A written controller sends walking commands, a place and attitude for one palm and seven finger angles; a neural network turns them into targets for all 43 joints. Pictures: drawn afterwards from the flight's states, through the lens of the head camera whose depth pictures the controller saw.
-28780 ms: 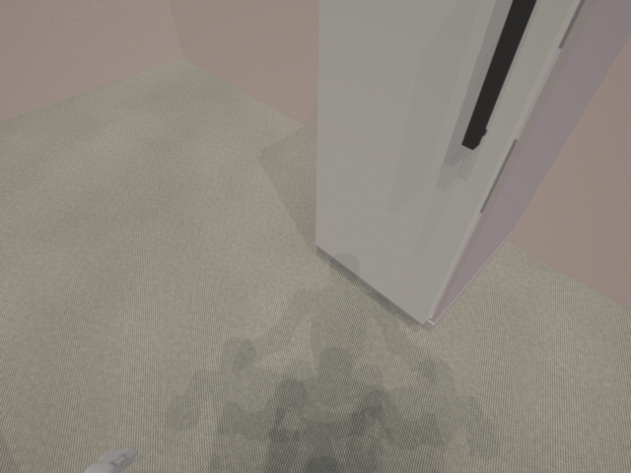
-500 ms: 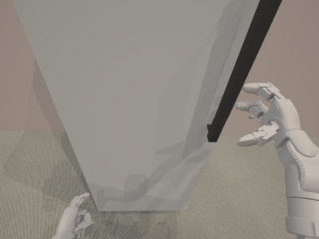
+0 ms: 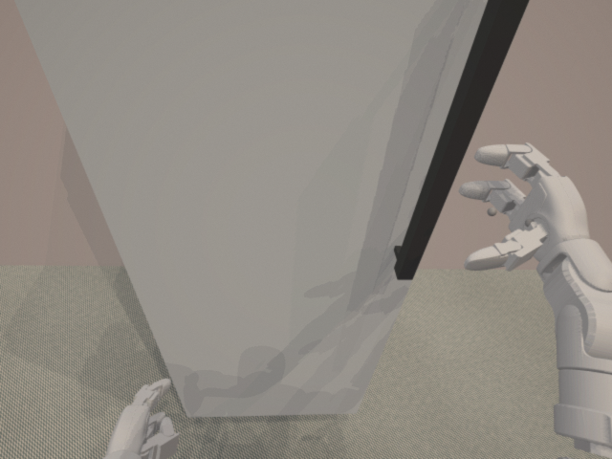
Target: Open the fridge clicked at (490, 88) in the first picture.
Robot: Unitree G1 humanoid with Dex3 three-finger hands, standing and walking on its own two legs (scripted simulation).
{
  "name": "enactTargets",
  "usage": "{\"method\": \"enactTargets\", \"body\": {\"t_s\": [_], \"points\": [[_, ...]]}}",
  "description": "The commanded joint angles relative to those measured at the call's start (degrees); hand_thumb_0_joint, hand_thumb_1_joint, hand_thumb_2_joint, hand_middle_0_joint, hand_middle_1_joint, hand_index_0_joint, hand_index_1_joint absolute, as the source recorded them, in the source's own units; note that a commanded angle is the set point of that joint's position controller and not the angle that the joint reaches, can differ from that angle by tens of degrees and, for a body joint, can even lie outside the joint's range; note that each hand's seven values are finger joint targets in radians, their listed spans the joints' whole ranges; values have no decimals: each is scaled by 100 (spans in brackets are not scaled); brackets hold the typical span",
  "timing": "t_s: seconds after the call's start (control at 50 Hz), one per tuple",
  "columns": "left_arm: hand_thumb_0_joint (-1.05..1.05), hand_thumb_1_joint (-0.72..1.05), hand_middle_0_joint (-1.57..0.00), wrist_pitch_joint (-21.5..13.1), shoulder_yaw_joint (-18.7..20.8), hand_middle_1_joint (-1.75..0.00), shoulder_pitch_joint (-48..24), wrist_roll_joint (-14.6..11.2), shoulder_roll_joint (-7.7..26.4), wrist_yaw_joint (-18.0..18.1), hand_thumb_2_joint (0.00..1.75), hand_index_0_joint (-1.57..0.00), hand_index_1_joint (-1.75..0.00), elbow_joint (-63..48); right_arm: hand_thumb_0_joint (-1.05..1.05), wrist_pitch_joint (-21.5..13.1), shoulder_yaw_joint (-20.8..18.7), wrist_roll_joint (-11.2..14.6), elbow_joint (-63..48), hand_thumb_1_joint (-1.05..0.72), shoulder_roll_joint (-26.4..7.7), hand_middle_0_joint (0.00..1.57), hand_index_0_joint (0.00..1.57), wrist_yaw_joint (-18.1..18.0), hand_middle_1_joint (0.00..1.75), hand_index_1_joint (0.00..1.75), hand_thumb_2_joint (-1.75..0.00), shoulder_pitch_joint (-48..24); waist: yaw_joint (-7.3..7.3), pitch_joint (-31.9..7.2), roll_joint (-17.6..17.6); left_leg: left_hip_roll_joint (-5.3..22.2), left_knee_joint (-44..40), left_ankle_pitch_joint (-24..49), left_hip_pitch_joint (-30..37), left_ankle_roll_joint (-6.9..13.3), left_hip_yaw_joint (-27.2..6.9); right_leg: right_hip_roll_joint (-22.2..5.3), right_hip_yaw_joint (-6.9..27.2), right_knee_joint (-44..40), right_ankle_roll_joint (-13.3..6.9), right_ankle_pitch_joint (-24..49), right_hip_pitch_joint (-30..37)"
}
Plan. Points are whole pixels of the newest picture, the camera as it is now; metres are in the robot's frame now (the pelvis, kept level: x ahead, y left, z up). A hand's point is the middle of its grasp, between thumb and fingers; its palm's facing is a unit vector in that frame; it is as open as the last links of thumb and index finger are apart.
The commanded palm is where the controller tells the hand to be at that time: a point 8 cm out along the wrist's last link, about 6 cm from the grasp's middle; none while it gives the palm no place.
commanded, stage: feel for the door with the fingertips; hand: right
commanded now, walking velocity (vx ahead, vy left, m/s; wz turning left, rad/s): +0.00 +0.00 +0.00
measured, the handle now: (443, 145) +0.42 -0.14 +0.26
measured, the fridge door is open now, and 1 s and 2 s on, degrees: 0 0 0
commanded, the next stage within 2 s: slide the fingers in behind the handle in 0.68 s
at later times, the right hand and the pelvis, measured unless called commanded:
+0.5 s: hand (459, 205) +0.35 -0.16 +0.21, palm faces -0.06 +1.00 -0.04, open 13.9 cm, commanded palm +0.33 -0.20 +0.21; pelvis -0.01 -0.01 +0.00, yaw +0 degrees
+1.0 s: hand (451, 199) +0.37 -0.15 +0.21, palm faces -0.05 +1.00 -0.04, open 13.9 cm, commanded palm +0.34 -0.21 +0.21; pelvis -0.01 +0.00 +0.00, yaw +1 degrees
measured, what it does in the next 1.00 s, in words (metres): stands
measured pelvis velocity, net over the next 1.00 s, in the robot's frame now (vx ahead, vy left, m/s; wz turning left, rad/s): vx -0.01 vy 0.00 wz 0.02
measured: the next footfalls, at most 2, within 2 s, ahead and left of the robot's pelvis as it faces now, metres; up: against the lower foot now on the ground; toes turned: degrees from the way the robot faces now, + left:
none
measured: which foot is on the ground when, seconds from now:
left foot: down 0.00-1.00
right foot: down 0.00-1.00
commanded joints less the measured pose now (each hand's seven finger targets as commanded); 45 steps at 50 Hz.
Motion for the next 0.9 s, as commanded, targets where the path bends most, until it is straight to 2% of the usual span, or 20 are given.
{"method": "enactTargets", "body": {"t_s": [0.0,0.04,0.1,0.12,0.14,0.18,0.2,0.26,0.3,0.4,0.46,0.54,0.58,0.6,0.66,0.7,0.72,0.74,0.78,0.88], "points": [[0,90,-20,-245,237,-30,-947,37,654,-34,90,-20,-30,-1054,0,240,-107,10,-964,50,-781,30,30,-64,120,120,-30,-1858,54,-888,307,-85,-75,1344,636,143,-79,57,64,-236,-108,1789,-244],[0,90,-20,-230,209,-30,-1045,56,578,-50,90,-20,-30,-1174,0,143,-206,28,-1534,50,-869,30,30,-149,120,120,-30,-2082,5,-1359,285,-52,18,1560,881,142,-106,76,62,-199,-109,1990,-127],[0,90,-20,-278,194,-30,-1057,113,501,-54,90,-20,-30,-1179,0,-183,-366,66,-2014,50,-987,30,30,-355,120,120,-30,-2341,-7,-1607,374,-86,76,1739,1010,146,-119,54,74,-142,-97,2230,55],[0,90,-20,-290,173,-30,-1069,135,474,-51,90,-20,-30,-1176,0,-266,-348,64,-2087,50,-906,30,30,-424,120,120,-30,-2402,-18,-1652,242,-70,91,1831,1058,157,-133,76,81,-161,-83,2314,59],[0,90,-20,-296,162,-30,-1049,140,442,-55,90,-20,-30,-1144,0,-322,-259,39,-2136,50,-782,30,30,-484,120,120,-30,-2420,9,-1581,336,-83,96,1875,1028,152,-113,68,74,-162,-72,2370,73],[0,90,-20,-268,153,-30,-1045,143,428,-76,90,-20,-30,-1082,0,-295,-81,-25,-2025,50,-569,30,30,-586,120,120,-30,-2304,15,-1374,123,-85,72,1820,925,165,-110,58,55,-192,-33,2350,36],[0,90,-20,-216,170,-30,-1020,139,471,-85,90,-20,-30,-1031,0,-235,-208,-103,-1852,50,-770,30,30,-655,120,120,-30,-2153,-21,-1296,153,-93,38,1731,923,175,-116,36,35,-203,-29,2284,-11],[0,90,-20,-122,123,-30,-1072,114,460,-50,90,-20,-30,-982,0,0,293,-210,-1623,50,-388,30,30,-689,120,120,-30,-2702,148,-833,-89,-88,-78,1306,607,170,-113,54,68,-291,-31,1878,-126],[0,90,-20,-80,133,-30,-1071,118,499,-31,90,-20,-30,-950,0,109,338,-245,-1444,50,-386,30,30,-684,120,120,-30,-2745,155,-801,-66,-104,-100,1184,544,187,-107,45,91,-284,-40,1819,-88],[0,90,-20,-18,143,-30,-1067,137,514,-23,90,-20,-30,-968,0,177,181,-159,-1229,50,-472,30,30,-645,120,120,-30,-2731,77,-1271,304,-94,-25,1381,826,196,-93,57,112,-250,-54,1993,-23],[0,90,-20,-4,131,-30,-1018,132,498,-10,90,-20,-30,-914,0,157,340,-132,-935,50,-261,30,30,-639,120,120,-30,-3019,155,-1135,435,-92,-29,1364,698,169,-73,58,121,-254,-60,1901,-109],[0,90,-20,-2,155,-30,-986,148,490,-29,90,-20,-30,-914,0,23,298,-201,-955,50,-321,30,30,-763,120,120,-30,-3265,133,-1244,296,-84,-20,1383,703,189,-101,61,116,-239,-57,2003,-44],[0,90,-20,18,161,-30,-955,161,495,-45,90,-20,-30,-923,0,-16,36,-216,-920,50,-579,30,30,-819,120,120,-30,-3144,42,-1362,298,-81,0,1524,879,200,-127,71,93,-245,-53,2094,-93],[0,90,-20,60,174,-30,-943,168,533,-43,90,-20,-30,-915,0,-28,-244,-235,-744,50,-904,30,30,-870,120,120,-30,-2929,-36,-1342,442,-87,-24,1486,957,196,-141,66,74,-264,-63,2067,-156],[0,90,-20,85,166,-30,-912,167,500,-44,90,-20,-30,-941,0,-87,-98,-254,-810,50,-751,30,30,-876,120,120,-30,-3217,33,-1369,388,-67,-34,1641,1055,185,-173,74,19,-298,-90,2091,-204],[0,90,-20,101,197,-30,-906,157,526,-49,90,-20,-30,-961,0,-125,-258,-286,-757,50,-940,30,30,-875,120,120,-30,-2995,-29,-1428,252,-72,-20,1747,1136,197,-179,58,-14,-284,-80,2213,-169],[0,90,-20,94,172,-30,-903,155,501,-48,90,-20,-30,-962,0,-141,-111,-246,-792,50,-771,30,30,-846,120,120,-30,-3124,23,-1365,199,-58,-50,1760,1119,193,-170,75,-6,-324,-80,2196,-199],[0,90,-20,97,184,-30,-878,141,511,-45,90,-20,-30,-927,0,-130,-260,-244,-667,50,-930,30,30,-847,120,120,-30,-3063,13,-1297,265,-76,-86,1713,1091,192,-186,66,-14,-315,-85,2115,-219],[0,90,-20,91,185,-30,-868,121,530,-28,90,-20,-30,-917,0,-141,-15,-230,-664,50,-734,30,30,-798,120,120,-30,-3322,130,-1212,312,-91,-140,1508,934,166,-187,67,-20,-331,-105,1902,-204],[0,90,-20,33,212,-30,-853,118,534,-38,90,-20,-30,-956,0,-202,-61,-204,-777,50,-728,30,30,-717,120,120,-30,-3086,67,-1381,176,-93,-104,1648,1028,183,-188,80,-21,-307,-107,2032,-110]]}}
